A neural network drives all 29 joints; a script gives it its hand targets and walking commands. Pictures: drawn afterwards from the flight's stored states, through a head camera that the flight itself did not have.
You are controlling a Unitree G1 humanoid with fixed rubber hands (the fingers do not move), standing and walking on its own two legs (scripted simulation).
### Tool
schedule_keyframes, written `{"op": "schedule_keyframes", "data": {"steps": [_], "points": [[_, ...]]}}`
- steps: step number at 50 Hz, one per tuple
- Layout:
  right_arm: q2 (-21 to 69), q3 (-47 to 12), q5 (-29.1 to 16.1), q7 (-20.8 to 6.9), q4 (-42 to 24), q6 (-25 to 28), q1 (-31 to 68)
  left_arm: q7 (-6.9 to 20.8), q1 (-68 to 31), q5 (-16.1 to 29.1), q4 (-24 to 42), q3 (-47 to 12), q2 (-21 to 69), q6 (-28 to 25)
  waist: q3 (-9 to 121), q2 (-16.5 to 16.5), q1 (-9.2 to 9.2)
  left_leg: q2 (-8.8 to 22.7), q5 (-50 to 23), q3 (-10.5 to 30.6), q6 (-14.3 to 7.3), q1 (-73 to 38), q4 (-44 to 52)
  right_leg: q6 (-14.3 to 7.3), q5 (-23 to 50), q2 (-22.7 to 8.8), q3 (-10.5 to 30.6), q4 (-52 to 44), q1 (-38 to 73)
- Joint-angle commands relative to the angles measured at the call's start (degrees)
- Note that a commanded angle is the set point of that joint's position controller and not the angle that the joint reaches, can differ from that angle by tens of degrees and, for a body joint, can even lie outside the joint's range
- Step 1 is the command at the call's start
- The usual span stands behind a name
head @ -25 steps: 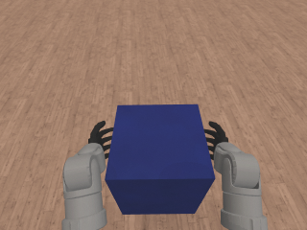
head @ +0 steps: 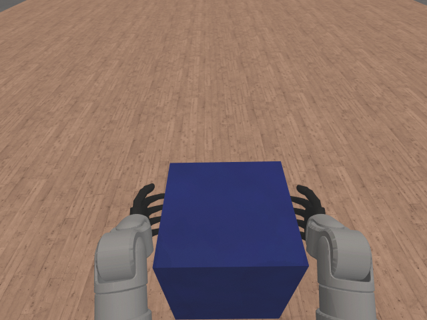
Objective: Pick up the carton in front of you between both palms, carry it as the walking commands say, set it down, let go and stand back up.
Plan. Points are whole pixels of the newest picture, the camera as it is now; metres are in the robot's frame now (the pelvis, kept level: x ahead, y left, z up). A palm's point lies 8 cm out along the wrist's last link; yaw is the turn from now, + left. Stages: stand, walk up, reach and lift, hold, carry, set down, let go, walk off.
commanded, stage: carry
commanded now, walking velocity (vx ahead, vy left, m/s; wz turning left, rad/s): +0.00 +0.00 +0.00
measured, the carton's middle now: (226, 243) +0.28 +0.00 +0.01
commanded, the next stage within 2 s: none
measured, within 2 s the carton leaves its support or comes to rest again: neither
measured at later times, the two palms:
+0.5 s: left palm (128, 258) +0.23 +0.17 +0.06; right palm (304, 255) +0.22 -0.13 +0.06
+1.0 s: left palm (129, 253) +0.25 +0.18 +0.04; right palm (292, 250) +0.25 -0.12 +0.03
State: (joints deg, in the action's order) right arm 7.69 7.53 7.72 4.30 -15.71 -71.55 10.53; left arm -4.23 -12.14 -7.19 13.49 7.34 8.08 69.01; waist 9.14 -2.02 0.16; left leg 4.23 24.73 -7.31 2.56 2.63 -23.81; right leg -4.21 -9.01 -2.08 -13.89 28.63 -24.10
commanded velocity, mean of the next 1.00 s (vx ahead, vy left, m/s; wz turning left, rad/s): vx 0.00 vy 0.00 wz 0.00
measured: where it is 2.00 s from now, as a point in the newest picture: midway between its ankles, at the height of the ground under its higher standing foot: outside the picture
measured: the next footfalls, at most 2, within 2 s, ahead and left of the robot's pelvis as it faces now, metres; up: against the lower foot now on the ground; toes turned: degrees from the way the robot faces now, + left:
left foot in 1.46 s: +0.09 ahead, +0.14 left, +0.00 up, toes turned +11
right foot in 1.82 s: +0.40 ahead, -0.08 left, +0.00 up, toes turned -5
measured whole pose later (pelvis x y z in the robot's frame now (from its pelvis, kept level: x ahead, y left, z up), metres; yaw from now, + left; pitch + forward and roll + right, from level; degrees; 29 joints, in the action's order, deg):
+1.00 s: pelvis -0.05 +0.02 -0.01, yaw +1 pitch +2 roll +0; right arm 8.7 11.8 15.8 0.3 13.6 -39.6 15.0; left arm -0.4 -15.9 -14.8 -13.7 13.4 8.9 38.3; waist 4.6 -0.7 0.1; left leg 2.5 26.7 -9.1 -0.4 8.3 -33.5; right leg -2.6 -5.4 -5.1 -12.4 30.5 -26.4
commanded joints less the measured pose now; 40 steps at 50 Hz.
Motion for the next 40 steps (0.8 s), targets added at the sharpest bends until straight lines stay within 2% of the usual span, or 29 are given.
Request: {"op": "schedule_keyframes", "data": {"steps": [1,2,4,6,8,11,12,14,16,19,24,32,40], "points": [[51.78,-42.07,-24.73,-14.04,-5.65,2.14,28.28,14.23,-23.56,24.55,4.42,-41.49,54.09,0.09,20.34,2.16,0.04,2.85,-33.26,-0.01,0.41,3.26,-3.45,-0.79,44.34,-8.35,9.25,2.96,24.47],[51.55,-41.95,-24.22,-13.92,-5.78,2.28,27.44,14.19,-23.25,24.46,4.79,-41.76,53.95,0.02,20.20,2.27,-0.02,2.64,-33.08,-0.20,0.29,4.25,-4.70,-1.06,44.66,-8.15,8.96,3.03,24.90],[51.30,-41.93,-23.59,-13.82,-5.87,2.42,26.39,14.27,-22.46,24.17,4.92,-41.81,53.61,-0.02,18.82,3.69,-0.13,2.23,-27.53,-0.32,0.15,6.71,-4.59,-1.50,45.12,-8.16,8.76,2.78,25.32],[50.99,-41.81,-23.21,-13.83,-5.71,2.51,25.79,14.47,-21.98,24.16,4.67,-41.92,53.20,-0.03,16.72,4.03,-0.33,2.21,-23.04,-0.03,-0.20,7.34,-1.26,-1.32,41.66,-8.10,8.62,2.65,23.97],[50.52,-41.78,-22.99,-13.98,-5.17,2.67,25.50,14.67,-21.54,24.06,4.10,-42.00,52.62,-0.17,14.99,3.16,-0.26,2.86,-26.21,0.15,-0.56,5.35,0.23,-0.73,35.77,-7.60,8.15,3.04,20.63],[50.02,-41.86,-22.58,-14.40,-3.56,3.38,25.30,14.93,-21.04,23.20,2.43,-42.04,52.14,-0.74,13.85,0.00,-0.09,5.33,-36.74,0.44,-0.99,2.14,-3.15,0.26,25.28,-6.51,6.52,4.11,14.95],[50.11,-41.69,-22.18,-14.52,-2.39,3.88,25.20,15.07,-21.42,23.02,2.02,-42.18,52.10,-1.02,12.75,-0.98,-0.13,6.01,-37.30,0.16,-1.34,3.05,-4.12,0.57,23.52,-6.24,5.73,4.08,13.99],[50.38,-41.41,-21.50,-14.72,-0.65,5.14,25.71,15.36,-22.45,22.53,0.63,-42.16,52.19,-2.02,11.04,-0.64,-0.23,5.92,-32.80,0.18,-1.73,6.06,-4.32,0.81,21.22,-6.38,5.93,3.69,14.16],[50.39,-40.80,-20.63,-14.92,1.18,6.61,26.21,15.53,-22.66,21.54,-1.33,-41.51,52.14,-3.45,10.09,0.08,-0.27,5.51,-24.99,0.41,-1.92,8.42,-3.85,0.74,20.40,-6.94,6.63,3.29,14.74],[50.11,-39.86,-19.33,-15.02,3.68,9.27,26.86,15.55,-23.12,19.89,-3.59,-39.98,51.67,-6.28,8.11,0.60,-0.13,5.22,-15.51,1.19,-2.47,11.39,-2.00,1.21,15.40,-7.26,7.48,2.02,14.33],[48.89,-38.41,-17.55,-14.80,6.69,13.65,28.22,15.10,-24.15,17.24,-6.98,-37.18,50.06,-10.89,6.05,0.97,0.14,5.22,-7.02,2.32,-3.17,14.54,0.46,2.14,7.98,-7.06,8.23,-0.05,13.66],[47.02,-30.36,-10.19,-14.80,17.35,22.15,28.40,15.17,-25.01,10.80,-16.77,-29.67,48.15,-19.44,5.48,1.02,0.07,5.02,-5.53,3.06,-3.70,15.36,1.39,2.91,5.29,-7.15,8.50,-1.36,13.05],[49.75,-23.37,-4.25,-15.61,27.05,32.42,33.04,16.49,-29.67,5.20,-27.44,-22.35,50.43,-29.66,7.48,1.99,-0.02,4.17,-9.31,3.05,-4.00,13.46,-0.07,2.78,8.39,-7.26,8.35,-0.99,13.26]]}}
